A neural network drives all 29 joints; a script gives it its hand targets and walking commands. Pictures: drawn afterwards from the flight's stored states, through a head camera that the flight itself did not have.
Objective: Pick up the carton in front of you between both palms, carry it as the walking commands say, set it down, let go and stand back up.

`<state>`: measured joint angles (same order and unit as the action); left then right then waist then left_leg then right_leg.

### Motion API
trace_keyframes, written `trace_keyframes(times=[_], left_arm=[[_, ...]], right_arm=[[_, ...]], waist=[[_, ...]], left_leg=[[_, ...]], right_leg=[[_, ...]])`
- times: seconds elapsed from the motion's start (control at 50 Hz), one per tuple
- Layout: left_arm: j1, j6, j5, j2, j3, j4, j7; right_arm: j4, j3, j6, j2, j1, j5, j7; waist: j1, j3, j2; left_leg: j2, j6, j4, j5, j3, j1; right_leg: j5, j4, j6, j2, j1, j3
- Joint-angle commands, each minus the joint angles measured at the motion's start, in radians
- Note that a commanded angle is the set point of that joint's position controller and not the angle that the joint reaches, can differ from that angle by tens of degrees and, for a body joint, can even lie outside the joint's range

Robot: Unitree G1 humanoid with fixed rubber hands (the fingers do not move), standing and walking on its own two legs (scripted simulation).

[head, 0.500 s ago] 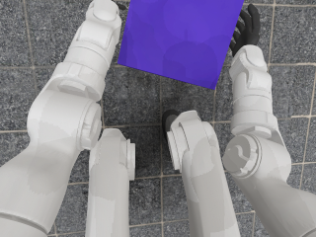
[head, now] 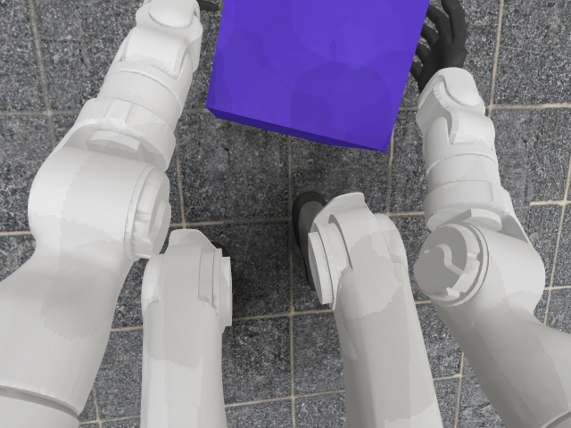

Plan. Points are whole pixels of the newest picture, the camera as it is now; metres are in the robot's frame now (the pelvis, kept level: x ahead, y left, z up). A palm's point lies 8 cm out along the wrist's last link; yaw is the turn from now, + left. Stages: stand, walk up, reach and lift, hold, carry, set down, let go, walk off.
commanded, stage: set down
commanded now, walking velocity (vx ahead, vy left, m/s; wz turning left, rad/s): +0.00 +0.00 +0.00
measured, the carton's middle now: (300, 60) +0.50 -0.12 -0.26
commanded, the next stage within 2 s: let go in 1.66 s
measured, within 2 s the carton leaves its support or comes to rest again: neither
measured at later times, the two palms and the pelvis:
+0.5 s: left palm (169, 10) +0.55 +0.04 -0.20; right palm (449, 97) +0.42 -0.30 -0.19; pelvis -0.01 +0.00 -0.01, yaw -1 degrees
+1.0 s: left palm out of the picture +0.58 +0.02 -0.06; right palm (553, 81) +0.41 -0.33 -0.07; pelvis -0.01 -0.02 +0.05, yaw -2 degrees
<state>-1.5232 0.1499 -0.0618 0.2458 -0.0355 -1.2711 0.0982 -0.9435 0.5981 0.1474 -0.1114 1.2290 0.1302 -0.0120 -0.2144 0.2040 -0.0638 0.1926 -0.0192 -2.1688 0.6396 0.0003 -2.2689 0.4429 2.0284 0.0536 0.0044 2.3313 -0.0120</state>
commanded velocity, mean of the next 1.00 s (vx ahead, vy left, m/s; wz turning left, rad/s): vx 0.00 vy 0.00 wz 0.00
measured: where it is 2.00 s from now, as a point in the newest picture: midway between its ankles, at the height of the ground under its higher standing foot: (266, 285)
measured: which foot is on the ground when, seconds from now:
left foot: down 0.00-1.00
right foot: down 0.00-1.00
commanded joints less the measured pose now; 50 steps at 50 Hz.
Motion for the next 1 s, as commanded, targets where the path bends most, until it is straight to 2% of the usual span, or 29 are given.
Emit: trace_keyframes(times=[0.0, 0.16, 0.26, 0.3, 0.32, 0.36, 0.4, 0.44, 0.5, 0.56, 0.66, 0.74, 0.8, 0.86, 0.9, 0.98], left_arm=[[-0.335, -0.05, 0.035, -0.684, 0.102, 0.101, -0.187], [-0.285, -0.045, 0.004, -0.607, 0.079, 0.066, -0.186], [-0.309, -0.049, 0.012, -0.521, 0.096, 0.092, -0.172], [-0.301, -0.055, 0.025, -0.397, 0.103, 0.106, -0.147], [-0.287, -0.06, 0.037, -0.285, 0.107, 0.112, -0.124], [-0.231, -0.075, 0.071, 0.045, 0.121, 0.126, -0.05], [-0.256, -0.067, 0.107, 0.117, 0.151, 0.132, -0.013], [-0.285, -0.063, 0.13, 0.125, 0.169, 0.156, -0.008], [-0.322, -0.063, 0.171, 0.127, 0.198, 0.214, -0.012], [-0.337, -0.065, 0.196, 0.138, 0.206, 0.279, -0.014], [-0.308, -0.042, 0.177, 0.204, 0.166, 0.391, -0.011], [-0.259, -0.003, 0.157, 0.226, 0.124, 0.46, -0.011], [-0.205, 0.032, 0.135, 0.233, 0.073, 0.448, -0.017], [-0.146, 0.041, 0.109, 0.238, 0.017, 0.35, -0.04], [-0.119, 0.034, 0.096, 0.243, -0.011, 0.303, -0.055], [-0.096, 0.019, 0.086, 0.252, -0.035, 0.255, -0.072]], right_arm=[[0.009, -0.209, -0.025, 0.448, 0.435, -0.024, 0.154], [-0.045, -0.15, -0.032, 0.379, 0.395, -0.002, 0.15], [-0.084, -0.106, -0.048, 0.322, 0.356, -0.002, 0.133], [-0.108, -0.065, -0.066, 0.213, 0.298, -0.007, 0.107], [-0.126, -0.038, -0.083, 0.111, 0.246, -0.015, 0.082], [-0.163, 0.021, -0.137, -0.197, 0.091, -0.039, 0.003], [-0.163, 0.01, -0.178, -0.289, 0.1, -0.094, -0.045], [-0.15, -0.038, -0.201, -0.319, 0.156, -0.158, -0.054], [-0.104, -0.13, -0.219, -0.335, 0.218, -0.248, -0.046], [-0.061, -0.2, -0.219, -0.326, 0.229, -0.322, -0.042], [0.039, -0.237, -0.173, -0.322, 0.119, -0.397, -0.068], [0.176, -0.234, -0.116, -0.325, 0.03, -0.391, -0.101], [0.29, -0.24, -0.063, -0.286, 0.006, -0.357, -0.118], [0.307, -0.259, -0.034, -0.21, 0.0, -0.33, -0.123], [0.31, -0.269, -0.028, -0.176, 0.0, -0.316, -0.122], [0.316, -0.267, -0.024, -0.155, -0.009, -0.293, -0.116]], waist=[[-0.105, -0.833, -0.168], [-0.084, -0.748, -0.158], [-0.094, -0.758, -0.15], [-0.11, -0.777, -0.146], [-0.121, -0.784, -0.142], [-0.146, -0.778, -0.135], [-0.142, -0.798, -0.147], [-0.131, -0.838, -0.168], [-0.121, -0.904, -0.174], [-0.115, -1.001, -0.166], [-0.124, -1.217, -0.183], [-0.133, -1.354, -0.175], [-0.104, -1.317, -0.12], [-0.058, -1.128, -0.038], [-0.039, -1.072, 0.002], [-0.032, -1.075, 0.032]], left_leg=[[-0.03, 0.002, 0.242, -0.235, 0.052, 0.189], [-0.049, -0.006, 0.241, -0.226, 0.073, 0.18], [-0.068, 0.002, 0.24, -0.229, 0.081, 0.228], [-0.083, 0.012, 0.241, -0.236, 0.087, 0.271], [-0.094, 0.018, 0.242, -0.239, 0.092, 0.298], [-0.124, 0.033, 0.249, -0.236, 0.114, 0.36], [-0.137, 0.043, 0.244, -0.236, 0.143, 0.404], [-0.149, 0.046, 0.231, -0.259, 0.152, 0.428], [-0.159, 0.043, 0.21, -0.287, 0.143, 0.465], [-0.157, 0.035, 0.185, -0.276, 0.115, 0.497], [-0.14, 0.016, 0.163, -0.213, 0.052, 0.562], [-0.116, 0.004, 0.198, -0.127, 0.0, 0.588], [-0.103, -0.015, 0.248, -0.053, -0.028, 0.52], [-0.101, -0.028, 0.296, 0.003, -0.039, 0.359], [-0.1, -0.031, 0.328, 0.0, -0.037, 0.316], [-0.095, -0.033, 0.395, -0.024, -0.025, 0.321]], right_leg=[[-0.3, -0.055, -0.035, -0.058, -0.537, 0.042], [-0.244, -0.045, -0.037, -0.05, -0.471, 0.034], [-0.236, -0.037, -0.025, -0.031, -0.466, 0.045], [-0.243, -0.035, -0.017, -0.016, -0.475, 0.056], [-0.246, -0.035, -0.013, -0.006, -0.48, 0.063], [-0.25, -0.033, -0.007, 0.018, -0.483, 0.076], [-0.261, -0.031, -0.005, 0.033, -0.482, 0.068], [-0.289, -0.021, -0.005, 0.042, -0.468, 0.062], [-0.337, -0.019, -0.009, 0.049, -0.487, 0.055], [-0.384, -0.03, -0.013, 0.043, -0.585, 0.043], [-0.434, -0.071, -0.014, 0.014, -0.792, 0.04], [-0.409, -0.145, -0.023, -0.012, -0.967, 0.052], [-0.343, -0.217, -0.023, -0.028, -1.04, 0.041], [-0.255, -0.272, -0.004, -0.031, -1.024, 0.017], [-0.235, -0.298, 0.009, -0.033, -1.02, 0.013], [-0.256, -0.339, 0.022, -0.041, -1.036, 0.024]])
